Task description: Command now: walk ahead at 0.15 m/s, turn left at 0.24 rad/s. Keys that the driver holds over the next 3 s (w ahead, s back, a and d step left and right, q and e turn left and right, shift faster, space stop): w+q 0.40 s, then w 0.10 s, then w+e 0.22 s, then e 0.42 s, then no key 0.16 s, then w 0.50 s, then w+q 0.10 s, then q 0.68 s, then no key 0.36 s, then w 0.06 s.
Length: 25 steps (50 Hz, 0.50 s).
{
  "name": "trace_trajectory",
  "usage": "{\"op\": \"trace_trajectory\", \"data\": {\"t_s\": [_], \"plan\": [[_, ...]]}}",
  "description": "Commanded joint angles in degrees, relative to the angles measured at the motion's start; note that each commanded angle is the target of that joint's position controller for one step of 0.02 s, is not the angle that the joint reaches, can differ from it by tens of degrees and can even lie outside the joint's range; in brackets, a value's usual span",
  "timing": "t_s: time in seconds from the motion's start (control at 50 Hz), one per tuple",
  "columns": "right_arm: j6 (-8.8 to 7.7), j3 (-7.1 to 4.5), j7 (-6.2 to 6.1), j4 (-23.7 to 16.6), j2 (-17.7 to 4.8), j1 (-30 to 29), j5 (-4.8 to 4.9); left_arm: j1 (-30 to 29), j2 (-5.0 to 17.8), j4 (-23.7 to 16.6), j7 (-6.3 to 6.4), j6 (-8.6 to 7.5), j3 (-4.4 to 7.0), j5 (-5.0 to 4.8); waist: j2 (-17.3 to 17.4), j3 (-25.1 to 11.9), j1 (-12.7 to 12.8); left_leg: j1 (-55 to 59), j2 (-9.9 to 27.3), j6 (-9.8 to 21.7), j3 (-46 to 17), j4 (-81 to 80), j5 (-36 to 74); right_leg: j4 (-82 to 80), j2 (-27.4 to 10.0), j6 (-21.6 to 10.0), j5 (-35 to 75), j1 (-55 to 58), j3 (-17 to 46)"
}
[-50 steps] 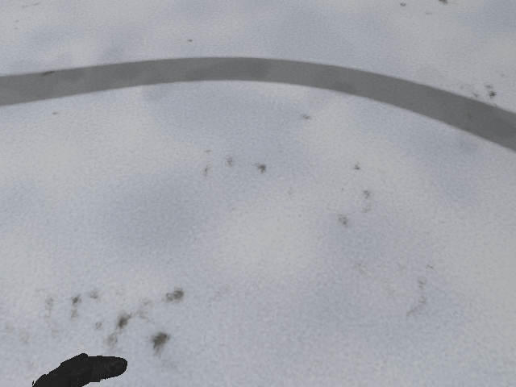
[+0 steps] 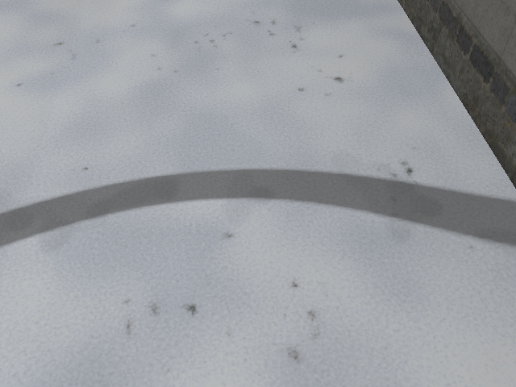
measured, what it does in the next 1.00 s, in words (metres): walks ahead: left foot, then right foot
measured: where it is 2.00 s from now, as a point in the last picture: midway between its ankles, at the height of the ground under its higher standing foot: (220, 337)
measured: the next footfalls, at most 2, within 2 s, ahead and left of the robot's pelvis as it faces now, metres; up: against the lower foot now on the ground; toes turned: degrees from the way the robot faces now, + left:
left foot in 0.26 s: +0.12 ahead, +0.14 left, +0.00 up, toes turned +11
right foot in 0.74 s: +0.49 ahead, +0.07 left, +0.00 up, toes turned +11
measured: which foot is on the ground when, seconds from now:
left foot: up 0.00-0.24, down 0.26-0.76, up 0.78-1.00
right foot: down 0.00-0.28, up 0.30-0.72, down 0.74-1.00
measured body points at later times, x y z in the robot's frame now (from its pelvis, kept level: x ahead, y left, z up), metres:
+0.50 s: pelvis +0.15 +0.08 +0.01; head +0.17 +0.11 +0.46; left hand +0.22 +0.36 -0.12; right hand +0.23 -0.18 -0.11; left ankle +0.08 +0.13 -0.74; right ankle +0.26 -0.05 -0.67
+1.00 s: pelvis +0.40 +0.10 +0.00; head +0.45 +0.10 +0.45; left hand +0.41 +0.38 -0.13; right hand +0.57 -0.13 -0.12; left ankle +0.44 +0.27 -0.66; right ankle +0.45 +0.06 -0.74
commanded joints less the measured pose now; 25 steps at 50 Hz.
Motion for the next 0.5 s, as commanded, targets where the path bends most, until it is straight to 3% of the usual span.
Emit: {"op": "trace_trajectory", "data": {"t_s": [0.02,0.06,0.12,0.2,0.24,0.26,0.28,0.3,0.32,0.34,0.36,0.4,0.44,0.5], "plan": [[-0.48,-2.34,0.69,-4.6,-6.9,-3.5,-0.8,0.7,11.5,-2.7,0.9,-1.17,3.42,-0.11,-12.1,5.3,3.0,-9.4,1.1,1.1,0.2,15.1,-9.4,-18.4,-18.1,-10.8,-24.0,-3.1,18.3],[-0.7,-2.62,0.99,-5.2,-6.2,-4.3,-0.91,2.6,10.3,-2.3,0.88,-2.04,3.53,0.27,-7.2,7.3,3.4,-17.6,4.3,1.1,-2.0,20.5,-10.1,-19.3,-20.7,-13.2,-17.5,3.1,18.7],[-1.53,-2.5,1.52,-5.6,-5.1,-5.2,-0.75,1.9,10.0,-2.2,0.44,-3.61,3.93,0.26,-6.0,5.1,3.7,-16.1,5.6,0.0,-0.5,16.0,-8.1,-17.5,-18.2,-10.9,-5.7,8.8,10.8],[-1.3,-2.75,2.54,-7.2,-5.3,-6.1,-0.11,1.0,12.1,-2.1,-1.0,-4.22,5.05,0.61,-8.1,3.8,3.5,-4.7,3.6,0.8,4.6,6.4,-6.8,-14.4,-16.7,-8.7,-2.3,4.7,3.3],[-1.62,-3.37,2.64,-5.2,-5.7,0.7,-0.61,-0.5,12.6,-2.5,-1.52,-4.03,5.44,0.12,-5.6,2.2,-0.2,7.8,-0.3,2.0,7.5,-0.3,-3.1,-5.0,-14.4,-6.7,0.5,-2.1,-1.7],[-2.12,-4.57,2.22,-2.5,-8.1,8.7,-1.08,-0.6,11.0,-2.9,-1.66,-4.13,4.9,0.58,-0.1,-1.4,-3.5,17.9,-0.3,3.5,3.7,-2.7,-5.4,7.9,-11.7,-4.9,5.3,-7.4,-5.8],[-2.68,-6.65,1.21,-1.6,-15.7,17.1,-1.4,-4.1,5.9,-7.2,-2.35,-4.42,3.31,0.4,17.4,-4.3,-7.1,27.1,16.0,10.1,-25.2,-14.3,-20.2,30.7,-4.3,-0.2,-1.8,-23.2,-12.7],[-2.88,-6.3,1.12,-1.7,-16.8,17.0,-0.47,-8.0,5.9,-9.5,-2.85,-4.83,3.1,1.81,16.9,-2.4,-5.8,27.2,22.5,15.1,-45.9,-23.0,-20.8,38.8,0.9,-0.1,-16.2,-35.4,-2.4],[-2.65,-5.98,0.86,-2.5,-15.2,13.4,-0.35,-8.5,7.5,-9.1,-3.43,-5.15,3.33,1.62,7.9,1.8,-4.0,24.4,22.5,15.6,-39.3,-20.2,-17.7,42.5,-3.9,-1.0,-13.0,-37.9,1.7],[-2.71,-5.49,0.66,-3.5,-12.7,9.9,-0.32,-7.6,8.1,-8.3,-3.98,-5.67,3.4,0.64,2.4,3.3,-2.0,20.4,19.7,13.8,-32.6,-18.8,-11.2,40.5,-6.0,-1.2,-6.2,-35.6,2.0],[-2.79,-5.14,0.41,-4.4,-11.6,7.3,-0.15,-6.8,8.1,-7.7,-4.05,-5.92,3.47,0.44,0.3,4.0,-0.4,17.6,16.7,11.8,-27.2,-19.1,-4.6,36.9,-7.0,-1.0,-2.9,-32.8,1.7],[-3.53,-4.54,0.08,-4.8,-10.1,5.7,0.43,-5.3,8.0,-6.7,-4.21,-4.98,3.28,1.79,2.3,2.1,0.9,16.3,12.6,10.3,-20.5,-19.5,8.4,33.5,-6.6,0.7,1.9,-28.5,0.3],[-4.35,-4.43,-0.06,-3.8,-9.8,7.6,0.86,-5.5,7.1,-6.9,-4.37,-3.92,3.02,1.68,2.3,1.1,1.3,17.2,11.6,10.6,-16.8,-19.4,17.9,31.4,-6.0,2.1,4.3,-28.8,-1.1],[-4.77,-4.06,-0.37,-2.1,-8.7,10.5,0.86,-11.6,5.7,-9.1,-4.55,-3.53,2.27,1.34,2.1,2.8,-0.2,17.5,10.4,9.9,-13.4,-20.1,23.2,23.5,-5.9,3.1,9.1,-30.4,-2.7]]}}
Over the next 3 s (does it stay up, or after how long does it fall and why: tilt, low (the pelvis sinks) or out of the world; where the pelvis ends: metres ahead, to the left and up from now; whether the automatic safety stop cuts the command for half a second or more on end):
stays up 0.84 0.04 0.01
